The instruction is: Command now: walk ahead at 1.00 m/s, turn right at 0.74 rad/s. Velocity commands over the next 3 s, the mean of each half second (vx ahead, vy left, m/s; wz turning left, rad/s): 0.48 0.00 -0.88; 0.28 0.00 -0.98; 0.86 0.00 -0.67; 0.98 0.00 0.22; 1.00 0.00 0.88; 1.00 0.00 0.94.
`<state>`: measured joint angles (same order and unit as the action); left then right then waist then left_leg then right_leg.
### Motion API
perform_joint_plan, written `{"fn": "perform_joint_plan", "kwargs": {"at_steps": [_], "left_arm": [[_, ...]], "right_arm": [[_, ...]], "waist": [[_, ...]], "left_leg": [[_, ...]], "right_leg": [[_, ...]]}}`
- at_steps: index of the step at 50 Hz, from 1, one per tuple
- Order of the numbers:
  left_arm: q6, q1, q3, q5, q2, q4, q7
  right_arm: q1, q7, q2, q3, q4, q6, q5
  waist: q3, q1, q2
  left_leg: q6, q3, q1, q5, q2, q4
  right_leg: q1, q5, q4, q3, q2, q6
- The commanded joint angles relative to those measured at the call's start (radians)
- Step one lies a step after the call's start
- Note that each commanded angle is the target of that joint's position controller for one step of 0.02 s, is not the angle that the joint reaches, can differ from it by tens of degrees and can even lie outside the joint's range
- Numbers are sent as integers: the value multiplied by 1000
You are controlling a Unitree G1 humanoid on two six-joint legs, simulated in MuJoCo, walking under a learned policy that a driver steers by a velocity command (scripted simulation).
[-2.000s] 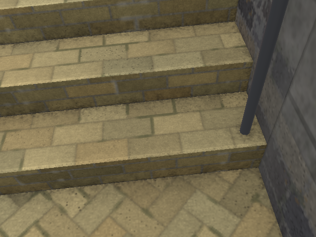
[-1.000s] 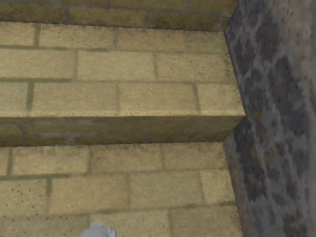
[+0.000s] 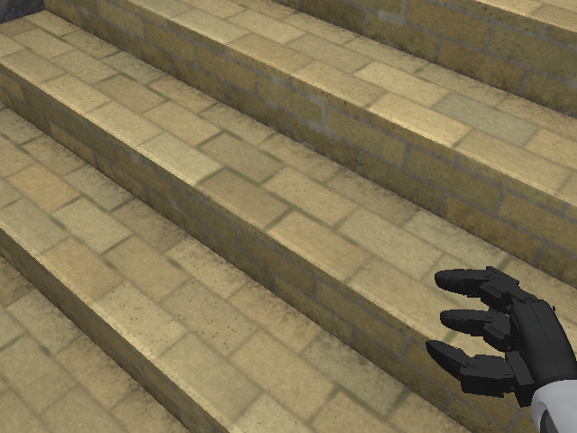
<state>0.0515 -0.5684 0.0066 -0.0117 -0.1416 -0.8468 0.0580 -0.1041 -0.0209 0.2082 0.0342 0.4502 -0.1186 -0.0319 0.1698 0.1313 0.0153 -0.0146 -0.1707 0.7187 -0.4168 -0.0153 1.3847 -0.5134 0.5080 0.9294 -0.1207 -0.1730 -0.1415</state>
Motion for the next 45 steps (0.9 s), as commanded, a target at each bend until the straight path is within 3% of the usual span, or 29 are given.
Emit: {"fn": "perform_joint_plan", "kwargs": {"at_steps": [1, 3, 4, 5, 6, 7, 8, 9, 10, 12, 13, 14, 15, 16, 17, 18, 19, 24, 28, 31, 32, 33, 34, 35, 36, 37, 39, 41, 45], "left_arm": [[13, 191, -1, -59, -71, 172, 24], [-16, 265, 13, -87, -130, 171, 32], [-21, 314, 6, -92, -116, 192, 7], [-12, 260, 14, -69, -98, 215, -29], [-14, 192, 28, -75, -92, 224, -35], [-29, 205, 41, -50, -114, 256, -38], [-49, 228, 44, -44, -133, 270, -31], [-78, 110, 37, -41, -119, 269, -39], [-99, -169, 45, -12, -144, 202, -44], [-113, -503, 61, 24, -112, 41, -45], [-103, -560, 64, 41, -93, -20, -56], [-74, -465, 30, 65, -23, -33, -80], [-36, -73, 18, 53, -135, 154, -73], [-18, 163, 75, 26, -312, 291, -46], [-7, 179, 79, 23, -322, 302, -35], [-3, 140, 67, 38, -286, 280, -31], [6, 145, 54, 53, -240, 268, -25], [-81, 238, 31, 21, -209, 329, 36], [-98, 326, 51, 9, -226, 353, 25], [-81, 372, 39, -18, -162, 388, -3], [-80, 343, 37, -25, -125, 387, -17], [-85, 283, 21, 3, -52, 380, -36], [-70, 176, 17, 27, -26, 354, -54], [-59, 94, 56, -3, -163, 359, -65], [-68, 210, 69, -19, -226, 351, -55], [-85, 360, 65, -26, -236, 380, -52], [-105, 403, 41, -3, -202, 428, -44], [-96, 465, 22, 8, -195, 444, -43], [-57, 573, -16, -16, -145, 469, -50]], "right_arm": [[32, -10, -36, 42, -59, -22, 32], [190, 20, -13, 15, 4, -13, 82], [319, 10, 58, -10, 54, -17, 64], [326, 0, 122, -35, 93, -17, 43], [229, -7, 120, -44, 106, -6, 20], [172, 7, 103, -44, 80, 17, -8], [68, 28, 81, -37, 44, 37, -17], [-95, 32, 80, -35, 12, 32, -20], [-325, 30, 126, -39, -41, 36, -22], [-416, -1, 105, -38, -80, 45, 20], [-371, -9, 7, -8, -87, 45, 19], [-312, -27, -131, 20, -79, 45, 8], [-76, -36, -148, 27, -117, 51, 38], [68, -46, -26, 7, -100, 30, 50], [8, -48, 87, -24, -87, 6, 53], [-32, -37, 56, -18, -108, 6, 38], [-22, -30, 15, -11, -109, 11, 37], [35, 33, -7, 3, -90, 62, -8], [106, 61, 18, -17, -40, 109, 0], [321, 77, 75, -60, 37, 114, 48], [336, 72, 90, -74, 76, 105, 45], [291, 62, 83, -65, 85, 104, 26], [289, 63, 91, -58, 41, 105, -14], [218, 73, 172, -84, -6, 92, -41], [185, 86, 91, -71, -19, 89, -15], [186, 106, 69, -64, -1, 103, 3], [289, 128, 160, -86, 67, 120, 7], [386, 132, 186, -98, 91, 105, -11], [494, 126, 225, -124, 144, 63, 10]], "waist": [[-153, -115, -125], [-80, -201, -54], [-22, -232, -114], [96, -166, -315], [135, -87, -393], [127, -75, -288], [48, -48, -66], [-11, 77, -107], [49, 281, -128], [135, 385, -100], [76, 355, 97], [-36, 218, 206], [-141, -76, 326], [-220, -147, 314], [-331, -113, 115], [-325, -111, -27], [-304, -131, -62], [-238, -122, 13], [-114, -132, 118], [-108, -196, 171], [-79, -161, 77], [-63, -89, -103], [-18, -31, -240], [46, 24, -331], [-70, -39, -201], [-151, -83, -117], [-151, -96, -141], [-125, -151, -125], [-92, -210, -118]], "left_leg": [[34, 68, -164, -53, -9, -454], [32, 79, -683, 254, -17, -939], [3, 37, -935, 505, -80, -1041], [-19, -14, -1313, 1085, -180, -966], [-29, -73, -1418, 1406, -308, -802], [-75, -86, -1316, 1268, -361, -843], [-77, -21, -992, 1018, -302, -959], [-68, 111, -789, 1092, -242, -947], [-30, 232, -571, 1087, -162, -894], [-16, 233, -344, 760, -159, -693], [6, 298, -196, 178, -23, -298], [17, 280, 45, -150, 91, 128], [-5, 25, 180, -3, 132, 202], [0, -28, 228, 47, 130, 245], [4, -13, 247, 94, 107, 310], [10, -19, 200, 147, 94, 332], [18, -19, 194, 156, 88, 318], [94, 142, 21, 99, 69, -56], [87, 214, -351, 236, 95, -282], [77, 186, -462, 222, 88, -810], [65, 119, -539, 323, 20, -967], [-2, -33, -659, 527, -130, -959], [-110, -307, -694, 1062, -348, -911], [-276, -579, -584, 710, -519, -1059], [-281, -481, -519, 258, -435, -1085], [-227, -312, -475, 35, -335, -1055], [-218, -195, -443, -237, -250, -1086], [-212, -163, -520, -366, -274, -1129], [-212, -169, -672, -398, -375, -1161]], "right_leg": [[-143, -101, -343, -419, 147, -143], [-306, -142, -190, -274, 71, -35], [-380, -193, 13, -151, 0, 63], [-582, 38, 240, 16, -82, 195], [-731, 260, 435, 50, 10, 187], [-750, 264, 530, 110, 95, 197], [-553, 146, 566, 159, 131, 183], [-320, 196, 412, 229, 102, 197], [59, 230, 252, 286, 79, 193], [546, -228, -73, 254, 142, 95], [658, -365, -294, 180, 142, 25], [652, -179, -254, 59, 116, 5], [385, 317, -575, -591, 212, -128], [231, 796, -818, -1007, 372, -253], [105, 747, -797, -1046, 422, -262], [28, 569, -731, -950, 393, -218], [16, 443, -635, -819, 333, -190], [-22, -138, -524, -406, 189, -111], [-146, -299, -460, -309, 164, -55], [2, -425, -321, -356, 156, 8], [49, -312, -126, -274, 96, 60], [-71, 48, 146, -134, 5, 102], [-219, 230, 467, -147, -47, 155], [-248, 192, 617, -57, 45, 242], [-318, 83, 705, -20, 139, 277], [-380, -24, 704, -1, 189, 279], [-400, -128, 712, 56, 189, 287], [-456, -152, 664, 91, 205, 269], [-595, -123, 588, 67, 292, 255]]}}
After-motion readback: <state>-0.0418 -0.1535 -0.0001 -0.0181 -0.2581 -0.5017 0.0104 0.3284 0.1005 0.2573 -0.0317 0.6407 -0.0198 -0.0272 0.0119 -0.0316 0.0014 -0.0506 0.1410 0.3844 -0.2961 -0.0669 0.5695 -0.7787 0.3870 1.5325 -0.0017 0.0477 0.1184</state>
